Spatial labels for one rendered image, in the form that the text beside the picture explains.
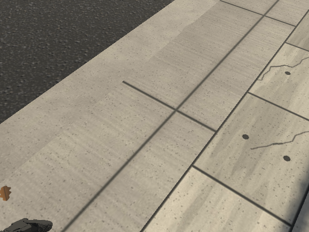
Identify robot left hand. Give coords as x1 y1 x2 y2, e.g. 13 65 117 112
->
0 217 53 232

